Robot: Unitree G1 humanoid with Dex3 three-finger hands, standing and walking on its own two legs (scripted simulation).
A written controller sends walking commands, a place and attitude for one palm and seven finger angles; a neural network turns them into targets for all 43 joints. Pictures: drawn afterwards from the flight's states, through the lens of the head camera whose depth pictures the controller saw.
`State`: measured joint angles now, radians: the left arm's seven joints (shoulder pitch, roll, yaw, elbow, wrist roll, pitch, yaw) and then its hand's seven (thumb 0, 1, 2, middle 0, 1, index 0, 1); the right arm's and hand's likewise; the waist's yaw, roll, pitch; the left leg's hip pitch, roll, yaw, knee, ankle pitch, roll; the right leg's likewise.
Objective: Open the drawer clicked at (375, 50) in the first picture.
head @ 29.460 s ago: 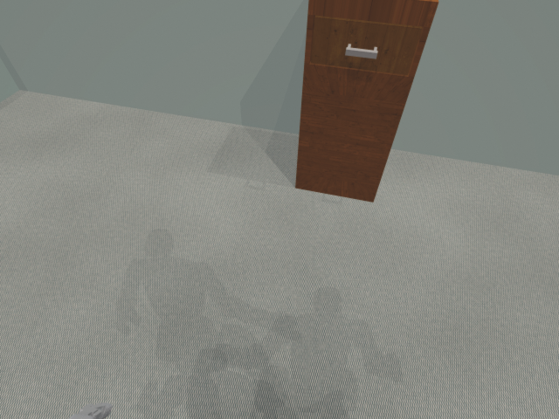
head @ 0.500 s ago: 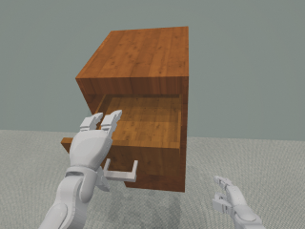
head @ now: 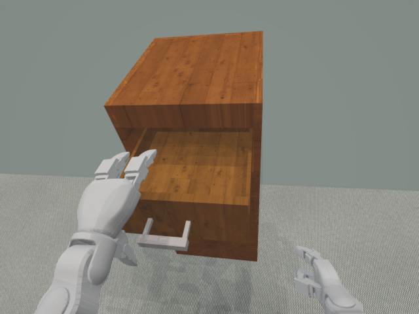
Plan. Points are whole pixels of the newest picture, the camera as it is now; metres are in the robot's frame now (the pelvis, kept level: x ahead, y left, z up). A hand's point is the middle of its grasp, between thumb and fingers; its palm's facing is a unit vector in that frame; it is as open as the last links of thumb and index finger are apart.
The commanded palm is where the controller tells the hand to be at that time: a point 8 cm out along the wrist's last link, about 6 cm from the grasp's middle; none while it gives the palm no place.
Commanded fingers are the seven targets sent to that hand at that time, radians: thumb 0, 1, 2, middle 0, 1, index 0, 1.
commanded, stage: draw the hand back to the body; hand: left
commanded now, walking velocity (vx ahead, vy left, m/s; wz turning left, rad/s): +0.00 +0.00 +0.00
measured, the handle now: (165, 233) +0.28 +0.16 -0.02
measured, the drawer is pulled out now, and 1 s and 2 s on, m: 0.23 0.23 0.23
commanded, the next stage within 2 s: step back with the hand held close in 1.40 s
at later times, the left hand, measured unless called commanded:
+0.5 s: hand (105, 231) +0.20 +0.20 +0.13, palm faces +0.21 -0.72 -0.67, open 16.1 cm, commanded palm +0.15 +0.23 +0.18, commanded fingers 0.00 -0.29 0.39 -0.16 -0.30 -0.16 -0.30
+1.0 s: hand (73, 221) +0.20 +0.24 +0.16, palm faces +0.39 -0.83 -0.40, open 11.5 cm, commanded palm +0.14 +0.29 +0.17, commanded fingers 0.00 0.58 0.76 -0.19 -0.30 -0.19 -0.30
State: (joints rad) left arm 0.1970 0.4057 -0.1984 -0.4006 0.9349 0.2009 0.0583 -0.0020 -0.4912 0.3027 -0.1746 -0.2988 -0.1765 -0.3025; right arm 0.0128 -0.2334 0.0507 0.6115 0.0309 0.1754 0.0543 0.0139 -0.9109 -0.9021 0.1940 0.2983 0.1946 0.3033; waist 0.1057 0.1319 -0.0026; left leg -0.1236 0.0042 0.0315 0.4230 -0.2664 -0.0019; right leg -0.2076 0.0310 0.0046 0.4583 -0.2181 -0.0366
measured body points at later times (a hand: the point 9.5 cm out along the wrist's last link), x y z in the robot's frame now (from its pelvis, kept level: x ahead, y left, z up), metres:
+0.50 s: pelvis +0.00 +0.00 +0.00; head +0.00 -0.04 +0.45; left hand +0.18 +0.23 +0.17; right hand +0.24 -0.19 -0.08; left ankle -0.02 +0.12 -0.74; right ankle +0.02 -0.09 -0.74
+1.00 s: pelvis +0.02 +0.01 +0.00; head +0.02 -0.01 +0.45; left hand +0.17 +0.28 +0.18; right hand +0.22 -0.20 -0.08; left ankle -0.02 +0.12 -0.74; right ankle +0.02 -0.09 -0.74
